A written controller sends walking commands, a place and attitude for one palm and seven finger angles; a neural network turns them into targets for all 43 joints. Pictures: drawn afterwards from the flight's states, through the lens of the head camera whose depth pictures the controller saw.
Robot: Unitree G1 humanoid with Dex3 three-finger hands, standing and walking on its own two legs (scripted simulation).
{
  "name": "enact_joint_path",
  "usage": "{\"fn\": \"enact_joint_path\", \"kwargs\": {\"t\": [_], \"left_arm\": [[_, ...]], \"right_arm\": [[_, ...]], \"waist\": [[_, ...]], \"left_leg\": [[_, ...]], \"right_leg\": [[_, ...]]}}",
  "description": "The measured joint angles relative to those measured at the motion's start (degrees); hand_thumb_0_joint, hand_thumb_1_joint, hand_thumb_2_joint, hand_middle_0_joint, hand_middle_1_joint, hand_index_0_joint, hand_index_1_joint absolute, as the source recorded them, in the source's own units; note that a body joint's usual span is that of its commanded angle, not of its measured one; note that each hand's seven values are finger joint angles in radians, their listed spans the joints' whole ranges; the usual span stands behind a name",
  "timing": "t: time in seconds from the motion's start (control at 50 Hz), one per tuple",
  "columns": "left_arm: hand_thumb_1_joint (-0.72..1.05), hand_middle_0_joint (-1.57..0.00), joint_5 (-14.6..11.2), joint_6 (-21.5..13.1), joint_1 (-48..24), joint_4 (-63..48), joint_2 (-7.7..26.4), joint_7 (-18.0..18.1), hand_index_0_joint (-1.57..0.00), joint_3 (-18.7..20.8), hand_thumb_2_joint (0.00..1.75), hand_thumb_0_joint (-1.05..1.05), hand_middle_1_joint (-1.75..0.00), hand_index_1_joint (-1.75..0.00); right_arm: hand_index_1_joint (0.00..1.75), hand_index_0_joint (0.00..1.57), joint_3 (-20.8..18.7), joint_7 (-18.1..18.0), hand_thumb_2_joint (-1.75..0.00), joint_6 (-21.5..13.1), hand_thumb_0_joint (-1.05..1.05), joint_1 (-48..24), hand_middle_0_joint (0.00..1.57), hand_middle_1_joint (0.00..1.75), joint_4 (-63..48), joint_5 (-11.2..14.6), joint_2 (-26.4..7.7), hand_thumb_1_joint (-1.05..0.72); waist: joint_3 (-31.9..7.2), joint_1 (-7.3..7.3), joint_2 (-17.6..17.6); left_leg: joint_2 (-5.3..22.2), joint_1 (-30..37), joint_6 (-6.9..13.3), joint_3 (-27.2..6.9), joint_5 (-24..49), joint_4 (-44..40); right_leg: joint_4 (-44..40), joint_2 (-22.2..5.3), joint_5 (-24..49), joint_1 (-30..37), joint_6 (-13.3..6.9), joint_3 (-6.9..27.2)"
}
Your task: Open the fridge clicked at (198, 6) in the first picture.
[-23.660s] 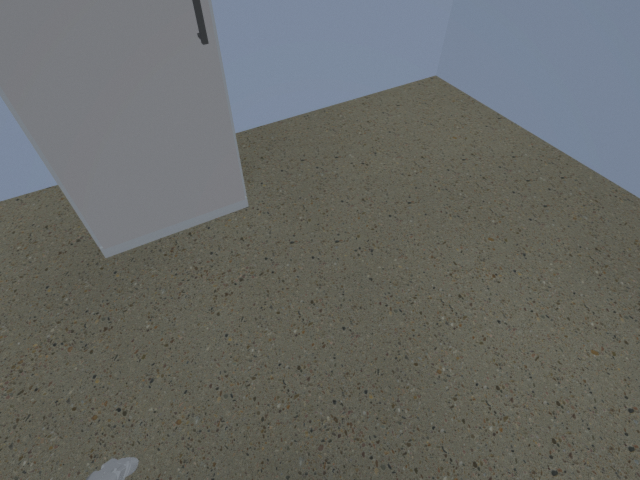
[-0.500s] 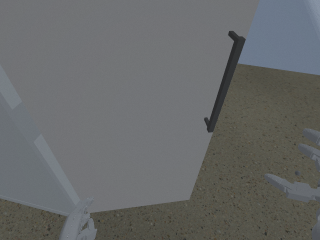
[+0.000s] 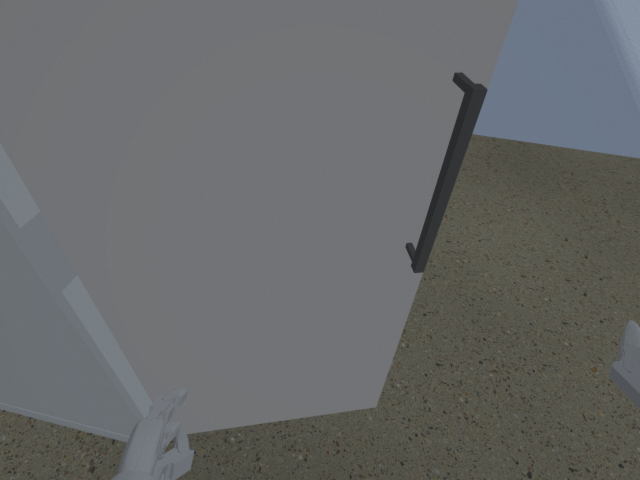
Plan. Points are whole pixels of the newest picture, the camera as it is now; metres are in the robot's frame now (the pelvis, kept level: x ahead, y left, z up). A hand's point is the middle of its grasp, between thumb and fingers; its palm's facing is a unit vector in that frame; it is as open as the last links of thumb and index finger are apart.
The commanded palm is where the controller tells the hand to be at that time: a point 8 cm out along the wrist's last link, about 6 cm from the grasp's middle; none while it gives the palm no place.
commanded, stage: draw the hand back to the body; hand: right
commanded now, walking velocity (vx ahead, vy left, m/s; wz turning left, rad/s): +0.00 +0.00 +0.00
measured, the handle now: (436, 187) +0.46 -0.18 +0.16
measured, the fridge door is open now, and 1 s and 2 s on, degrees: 69 69 69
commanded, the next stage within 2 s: step back with the hand held close in 0.24 s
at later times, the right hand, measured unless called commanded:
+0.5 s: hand (611, 355) +0.19 -0.27 +0.16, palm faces +0.48 +0.79 -0.38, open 7.4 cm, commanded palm +0.13 -0.30 +0.17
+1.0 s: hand out of the picture +0.13 -0.28 +0.15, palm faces +0.46 +0.78 -0.42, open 7.4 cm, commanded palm +0.07 -0.32 +0.17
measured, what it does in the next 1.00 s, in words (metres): shifts its weight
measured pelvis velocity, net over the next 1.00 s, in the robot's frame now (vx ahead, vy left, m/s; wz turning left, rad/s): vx -0.07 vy -0.02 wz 0.01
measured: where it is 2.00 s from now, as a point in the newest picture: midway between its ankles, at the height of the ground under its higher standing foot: outside the picture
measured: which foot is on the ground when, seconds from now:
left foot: down 0.00-1.00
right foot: down 0.00-1.00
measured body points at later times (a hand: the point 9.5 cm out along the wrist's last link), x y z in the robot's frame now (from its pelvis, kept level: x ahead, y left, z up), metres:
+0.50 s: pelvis -0.01 +0.00 +0.00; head -0.02 +0.01 +0.45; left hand +0.18 +0.22 -0.08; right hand +0.16 -0.31 +0.18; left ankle +0.01 +0.12 -0.74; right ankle -0.02 -0.10 -0.74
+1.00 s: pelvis -0.07 -0.02 -0.02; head -0.07 -0.03 +0.43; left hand +0.09 +0.22 -0.09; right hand +0.10 -0.32 +0.18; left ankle +0.01 +0.12 -0.74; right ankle -0.02 -0.10 -0.74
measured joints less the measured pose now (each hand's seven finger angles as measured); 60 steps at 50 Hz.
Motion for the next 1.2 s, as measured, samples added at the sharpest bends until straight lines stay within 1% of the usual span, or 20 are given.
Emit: {"fn": "enact_joint_path", "kwargs": {"t": [0.14,0.4,0.44,0.5,0.6,0.66,0.72,0.78,0.84,0.96,1.02,1.06,1.1,1.12,1.14,1.2], "left_arm": [[0.9,-0.2,0.2,0.0,0.0,0.2,-0.3,0.1,-0.2,-0.2,0.9,0.02,-0.3,-0.3],[0.9,-0.2,-0.1,0.4,0.5,0.1,-0.3,0.0,-0.2,-0.3,0.9,0.02,-0.3,-0.3],[0.9,-0.2,-0.1,1.3,0.3,-0.5,0.0,-0.2,-0.2,-0.5,0.9,0.02,-0.3,-0.3],[0.9,-0.21,0.0,2.8,-0.4,-1.7,0.2,-0.5,-0.21,-0.2,0.9,0.02,-0.3,-0.3],[0.9,-0.21,-0.2,5.0,-0.9,-4.1,0.6,-0.2,-0.21,0.9,0.9,0.02,-0.3,-0.3],[0.9,-0.2,-0.4,5.8,-0.7,-5.5,0.7,0.2,-0.2,1.5,0.9,0.02,-0.3,-0.3],[0.9,-0.2,-0.5,6.1,-0.2,-6.3,0.5,0.4,-0.2,1.7,0.9,0.02,-0.3,-0.3],[0.9,-0.2,-0.7,5.9,0.3,-6.7,0.3,0.5,-0.2,1.7,0.9,0.02,-0.3,-0.3],[0.9,-0.2,-0.8,5.3,0.8,-6.7,0.1,0.4,-0.2,1.4,0.9,0.01,-0.3,-0.3],[0.9,-0.21,-0.7,4.0,1.9,-6.0,-0.2,0.0,-0.21,1.1,0.9,0.01,-0.3,-0.3],[0.9,-0.21,-0.5,3.2,2.5,-5.5,-0.4,-0.1,-0.21,0.9,0.9,0.02,-0.3,-0.3],[0.9,-0.21,-0.4,2.7,2.9,-5.3,-0.6,-0.1,-0.21,0.9,0.9,0.02,-0.3,-0.3],[0.9,-0.21,-0.4,2.0,3.6,-5.3,-0.9,0.0,-0.21,0.9,0.9,0.02,-0.3,-0.3],[0.9,-0.21,-0.4,1.8,3.9,-5.2,-1.0,0.0,-0.21,1.0,0.9,0.02,-0.3,-0.3],[0.9,-0.21,-0.3,1.5,4.1,-5.1,-1.0,-0.1,-0.21,1.0,0.9,0.02,-0.3,-0.3],[0.9,-0.21,-0.2,0.9,3.6,-4.8,-1.1,-0.4,-0.21,1.1,0.9,0.02,-0.31,-0.3]], "right_arm": [[0.32,0.21,0.4,-0.2,-0.89,0.4,0.01,-0.4,0.21,0.32,0.2,-0.2,0.3,-0.87],[0.3,0.21,0.5,-0.2,-0.9,0.0,0.02,-1.1,0.21,0.31,0.3,-0.3,0.3,-0.89],[0.3,0.21,-0.1,-0.4,-0.9,-1.9,0.02,-1.4,0.21,0.31,0.4,-0.7,0.4,-0.89],[0.3,0.21,-0.7,-0.7,-0.9,-4.2,0.02,-0.5,0.21,0.31,-0.2,-1.2,0.2,-0.89],[0.3,0.21,-0.5,-0.7,-0.9,-5.4,0.01,2.9,0.21,0.31,-2.5,-1.6,-1.1,-0.89],[0.3,0.21,-1.0,-0.8,-0.9,-5.7,0.02,4.7,0.21,0.31,-4.1,-1.7,-2.5,-0.89],[0.3,0.22,-2.1,-1.0,-0.9,-6.3,0.02,5.4,0.21,0.31,-5.2,-1.9,-3.8,-0.89],[0.3,0.22,-3.3,-1.3,-0.9,-7.0,0.02,5.1,0.21,0.31,-5.5,-2.2,-4.3,-0.89],[0.3,0.22,-3.9,-1.7,-0.9,-7.7,0.02,4.3,0.21,0.31,-5.4,-2.6,-3.7,-0.89],[0.3,0.22,-3.7,-2.2,-0.9,-9.2,0.01,3.2,0.21,0.31,-5.6,-3.7,-1.8,-0.89],[0.3,0.22,-3.7,-2.4,-0.9,-10.2,0.01,3.2,0.21,0.31,-6.4,-4.0,-1.6,-0.89],[0.3,0.22,-4.0,-2.5,-0.9,-10.9,0.01,3.0,0.21,0.31,-6.7,-4.3,-2.0,-0.89],[0.3,0.22,-4.6,-2.5,-0.9,-11.5,0.01,2.5,0.21,0.31,-6.6,-4.7,-2.8,-0.89],[0.3,0.22,-4.9,-2.4,-0.9,-11.8,0.01,2.3,0.21,0.31,-6.5,-4.9,-3.0,-0.89],[0.3,0.22,-5.3,-2.4,-0.9,-12.0,0.01,2.2,0.21,0.31,-6.4,-5.0,-3.2,-0.89],[0.3,0.22,-6.6,-2.2,-0.9,-12.7,0.01,2.0,0.21,0.31,-6.4,-5.0,-3.3,-0.89]], "waist": [[0.1,0.04,0.1],[0.3,0.52,-0.2],[-0.5,1.14,-0.3],[-1.2,2.44,0.0],[-1.0,4.17,1.2],[-0.6,4.58,2.0],[-0.2,4.56,2.7],[0.1,4.34,3.1],[0.1,4.14,3.2],[-0.1,4.18,3.0],[0.0,4.3,3.4],[0.3,4.62,3.7],[0.5,5.31,4.1],[0.5,5.42,4.0],[0.5,5.47,4.0],[1.1,5.0,3.7]], "left_leg": [[0.0,0.0,0.1,0.1,0.1,0.0],[-0.3,0.0,0.2,0.1,0.5,-0.2],[-0.5,-1.3,0.2,0.3,0.9,-0.5],[-0.7,-3.9,0.1,0.2,1.6,-0.4],[0.1,-7.5,-0.6,-0.8,2.0,1.2],[0.6,-9.2,-1.0,-1.4,2.1,2.5],[1.0,-10.7,-1.3,-1.9,2.1,3.9],[1.2,-12.2,-1.4,-2.0,2.2,5.5],[1.3,-13.5,-1.5,-1.9,2.2,7.0],[0.9,-15.7,-1.3,-1.1,2.7,8.6],[0.7,-16.5,-1.3,-0.9,3.2,8.8],[0.2,-16.9,-1.3,-1.5,2.8,9.4],[-0.7,-16.7,-1.3,-2.9,2.2,11.2],[-1.1,-16.5,-1.6,-3.5,0.8,11.9],[-1.5,-16.4,-1.7,-4.1,0.4,12.5],[-2.2,-16.8,-1.3,-4.6,0.0,13.1]], "right_leg": [[-0.2,0.0,0.2,0.1,0.1,0.1],[0.0,-0.3,0.4,-0.1,0.2,0.0],[1.1,-0.5,0.1,-2.1,0.1,0.3],[2.3,-0.7,0.1,-5.1,-0.1,0.2],[2.8,0.0,0.8,-8.0,-0.6,-0.8],[3.3,0.5,1.1,-9.2,-1.1,-1.4],[4.1,0.9,1.4,-10.3,-1.4,-1.9],[5.6,1.1,1.4,-11.7,-1.7,-2.0],[7.5,1.1,1.2,-13.3,-1.9,-2.0],[11.5,0.6,0.3,-16.9,-2.2,-1.2],[12.4,0.4,0.5,-18.0,-2.3,-1.0],[12.7,0.4,1.2,-18.5,-2.4,-0.7],[13.2,0.9,1.5,-19.0,-2.3,0.0],[13.6,0.9,1.5,-19.3,-2.3,0.3],[14.0,0.9,1.4,-19.6,-2.2,0.5],[15.1,0.5,1.5,-20.4,-1.9,0.6]]}}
